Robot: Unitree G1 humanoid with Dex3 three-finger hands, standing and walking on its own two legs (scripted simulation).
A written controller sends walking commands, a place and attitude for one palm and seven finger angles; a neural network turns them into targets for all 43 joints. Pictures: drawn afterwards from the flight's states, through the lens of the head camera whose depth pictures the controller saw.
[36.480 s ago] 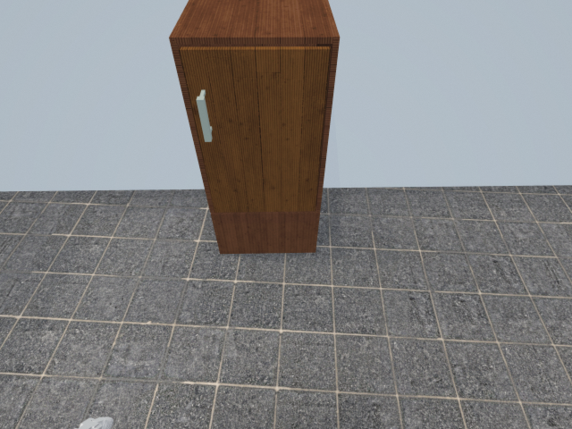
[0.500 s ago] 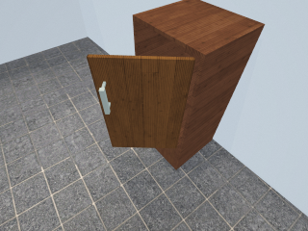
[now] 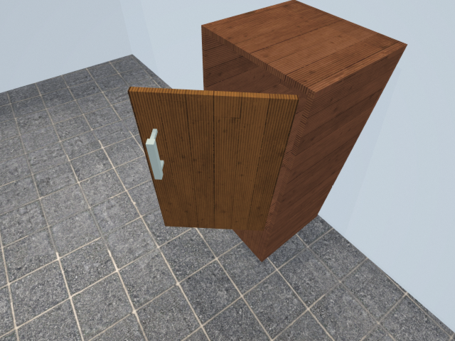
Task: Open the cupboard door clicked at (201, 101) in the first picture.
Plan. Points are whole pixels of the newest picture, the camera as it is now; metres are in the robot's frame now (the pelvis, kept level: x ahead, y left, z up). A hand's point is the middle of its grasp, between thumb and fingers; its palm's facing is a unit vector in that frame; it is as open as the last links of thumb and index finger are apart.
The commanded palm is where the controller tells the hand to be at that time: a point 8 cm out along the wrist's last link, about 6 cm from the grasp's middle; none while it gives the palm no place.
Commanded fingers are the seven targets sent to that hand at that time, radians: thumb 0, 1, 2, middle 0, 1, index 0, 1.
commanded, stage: come to a stop and stand still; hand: left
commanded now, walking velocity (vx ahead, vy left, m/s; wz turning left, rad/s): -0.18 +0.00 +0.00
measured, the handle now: (156, 154) +0.54 +0.22 -0.04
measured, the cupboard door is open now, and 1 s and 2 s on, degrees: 49 49 49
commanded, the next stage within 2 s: look again from close up in 0.88 s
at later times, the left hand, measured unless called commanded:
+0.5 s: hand out of the picture +0.06 +0.19 -0.16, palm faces -0.03 -0.97 -0.25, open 7.4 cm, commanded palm none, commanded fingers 0.00 0.90 0.90 -0.20 -0.30 -0.20 -0.30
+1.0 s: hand out of the picture -0.07 +0.20 -0.17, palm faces -0.04 -0.98 -0.21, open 7.4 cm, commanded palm none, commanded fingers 0.00 0.90 0.90 -0.20 -0.30 -0.20 -0.30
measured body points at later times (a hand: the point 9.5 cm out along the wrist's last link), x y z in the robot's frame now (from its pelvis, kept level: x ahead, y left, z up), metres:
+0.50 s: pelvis -0.04 +0.00 +0.00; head -0.03 +0.00 +0.45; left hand +0.06 +0.24 -0.14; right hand +0.02 -0.24 -0.15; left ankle -0.03 +0.10 -0.73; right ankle -0.07 -0.11 -0.73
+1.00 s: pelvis -0.06 +0.02 +0.01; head -0.04 +0.02 +0.46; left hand -0.07 +0.26 -0.15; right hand -0.08 -0.22 -0.14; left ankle -0.03 +0.10 -0.73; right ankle -0.07 -0.11 -0.73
